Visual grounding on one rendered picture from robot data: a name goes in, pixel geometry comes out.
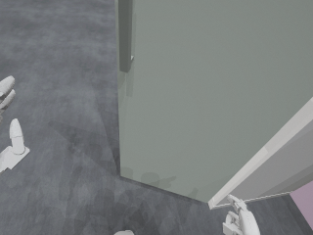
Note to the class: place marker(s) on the fridge door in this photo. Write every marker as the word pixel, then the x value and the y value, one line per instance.
pixel 211 82

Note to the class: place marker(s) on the robot left hand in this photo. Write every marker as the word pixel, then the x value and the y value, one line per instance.
pixel 11 156

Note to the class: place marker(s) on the robot right hand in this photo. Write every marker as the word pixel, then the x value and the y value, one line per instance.
pixel 242 224

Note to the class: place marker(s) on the handle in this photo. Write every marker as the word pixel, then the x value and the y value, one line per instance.
pixel 125 13

